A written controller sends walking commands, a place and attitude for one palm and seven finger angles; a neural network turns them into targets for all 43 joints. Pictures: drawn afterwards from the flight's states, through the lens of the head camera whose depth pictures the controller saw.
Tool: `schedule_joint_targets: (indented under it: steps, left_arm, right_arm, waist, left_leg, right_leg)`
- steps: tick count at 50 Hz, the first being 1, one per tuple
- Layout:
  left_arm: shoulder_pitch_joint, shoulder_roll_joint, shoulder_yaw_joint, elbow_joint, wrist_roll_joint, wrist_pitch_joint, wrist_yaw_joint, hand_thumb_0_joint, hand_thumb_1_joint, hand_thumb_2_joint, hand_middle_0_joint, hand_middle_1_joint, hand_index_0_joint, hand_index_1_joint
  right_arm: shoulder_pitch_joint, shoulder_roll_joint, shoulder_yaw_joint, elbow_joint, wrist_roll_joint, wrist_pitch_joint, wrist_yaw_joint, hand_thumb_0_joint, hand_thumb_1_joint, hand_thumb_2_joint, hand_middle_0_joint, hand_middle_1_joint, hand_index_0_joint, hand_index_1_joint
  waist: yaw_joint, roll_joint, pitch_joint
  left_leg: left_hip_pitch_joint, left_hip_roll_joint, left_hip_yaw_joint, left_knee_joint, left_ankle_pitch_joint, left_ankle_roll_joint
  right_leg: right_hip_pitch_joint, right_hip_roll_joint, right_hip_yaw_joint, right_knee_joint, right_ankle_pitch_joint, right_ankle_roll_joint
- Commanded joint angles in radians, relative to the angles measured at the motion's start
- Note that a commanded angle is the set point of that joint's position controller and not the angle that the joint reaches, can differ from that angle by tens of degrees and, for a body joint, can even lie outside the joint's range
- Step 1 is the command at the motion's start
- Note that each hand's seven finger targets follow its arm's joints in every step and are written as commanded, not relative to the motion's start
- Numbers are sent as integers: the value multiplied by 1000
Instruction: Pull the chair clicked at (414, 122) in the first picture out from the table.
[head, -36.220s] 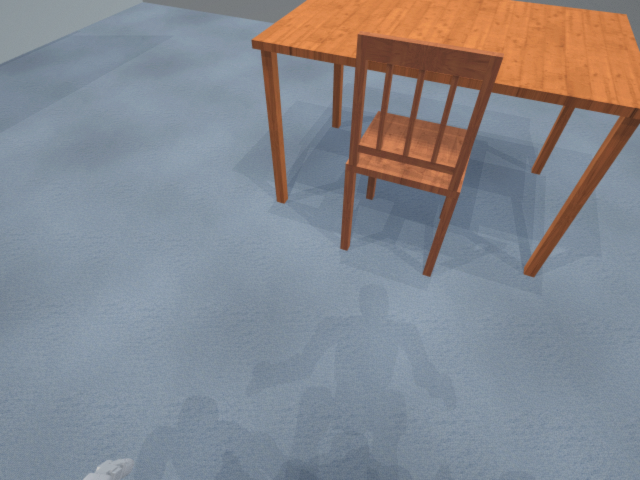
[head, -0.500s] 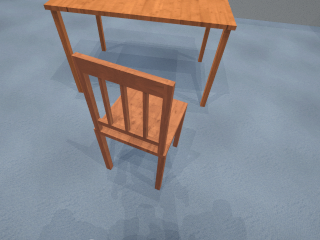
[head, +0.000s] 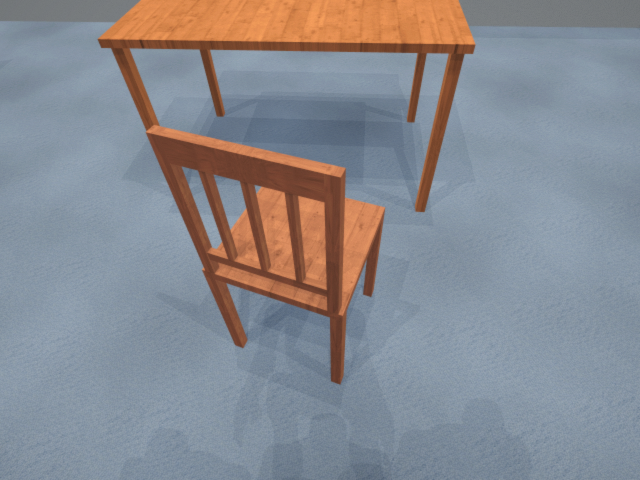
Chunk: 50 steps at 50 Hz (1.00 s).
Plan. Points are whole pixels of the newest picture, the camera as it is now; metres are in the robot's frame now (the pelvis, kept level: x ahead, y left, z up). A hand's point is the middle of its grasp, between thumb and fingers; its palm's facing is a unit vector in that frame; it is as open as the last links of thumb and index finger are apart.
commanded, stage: let the arm hang, fingers relaxed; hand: left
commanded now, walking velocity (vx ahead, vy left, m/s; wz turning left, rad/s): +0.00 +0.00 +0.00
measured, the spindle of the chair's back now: (257, 228) +0.59 +0.17 -0.11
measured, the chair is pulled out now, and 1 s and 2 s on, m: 0.60 0.60 0.60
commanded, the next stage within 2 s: look to check the result in 0.30 s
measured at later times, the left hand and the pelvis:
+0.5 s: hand out of the picture +0.01 +0.16 -0.17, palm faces +0.03 -0.98 -0.20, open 7.3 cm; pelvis +0.02 +0.00 +0.00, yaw +0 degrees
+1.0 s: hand out of the picture +0.02 +0.17 -0.17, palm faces +0.04 -0.98 -0.20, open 7.3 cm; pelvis +0.02 +0.00 +0.00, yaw +0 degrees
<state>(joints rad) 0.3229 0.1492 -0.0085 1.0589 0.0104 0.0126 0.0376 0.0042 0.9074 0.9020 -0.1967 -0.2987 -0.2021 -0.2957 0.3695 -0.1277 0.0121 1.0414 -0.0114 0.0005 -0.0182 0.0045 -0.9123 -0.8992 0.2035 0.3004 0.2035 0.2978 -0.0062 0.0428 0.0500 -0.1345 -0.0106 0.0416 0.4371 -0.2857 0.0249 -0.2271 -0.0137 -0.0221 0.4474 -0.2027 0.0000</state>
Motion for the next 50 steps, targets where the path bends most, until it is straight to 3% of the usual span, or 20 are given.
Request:
schedule_joint_targets:
  steps: [1,9,17,29,35,37,50]
  left_arm:
    - [46,98,22,-30,-2,-18,6,0,900,900,-200,-300,-200,-300]
    - [47,77,23,-12,-3,-23,8,0,900,900,-200,-300,-200,-300]
    - [37,76,26,-10,-4,-24,6,0,900,900,-200,-300,-200,-300]
    - [30,72,26,-5,-5,-22,6,0,900,900,-200,-300,-200,-300]
    - [29,73,29,-7,-3,-21,7,0,900,900,-200,-300,-200,-300]
    - [32,74,29,-6,-5,-23,7,0,900,900,-200,-300,-200,-300]
    - [35,65,29,-4,-5,-19,8,0,900,900,-200,-300,-200,-300]
  right_arm:
    - [90,-83,-22,-6,2,-17,-14,0,-900,-900,200,300,200,300]
    - [82,-57,-24,17,2,-15,-20,0,-900,-900,200,300,200,300]
    - [78,-68,-27,22,2,-18,-22,0,-900,-900,200,300,200,300]
    - [73,-63,-27,34,3,-15,-23,0,-900,-900,200,300,200,300]
    - [76,-62,-29,39,3,-17,-23,0,-900,-900,200,300,200,300]
    - [77,-64,-28,40,3,-19,-25,0,-900,-900,200,300,200,300]
    - [78,-63,-28,43,4,-20,-27,0,-900,-900,200,300,200,300]
  waist:
    - [2,-63,32]
    - [1,-10,51]
    - [-1,-35,27]
    - [1,-52,49]
    - [0,-23,49]
    - [0,-41,29]
    - [-1,-14,52]
  left_leg:
    - [-69,101,-91,-97,136,31]
    - [-58,101,-80,-87,174,25]
    - [-31,105,-83,-91,210,23]
    - [-32,104,-87,-101,188,26]
    - [-30,106,-88,-105,214,25]
    - [-11,107,-88,-98,251,24]
    - [-17,109,-94,-110,250,26]
  right_leg:
    - [38,-81,92,-73,98,-45]
    - [45,-80,88,-79,144,-48]
    - [65,-86,82,-73,174,-47]
    - [64,-82,74,-86,147,-45]
    - [69,-83,71,-79,157,-44]
    - [78,-86,73,-72,194,-45]
    - [67,-82,66,-74,155,-43]
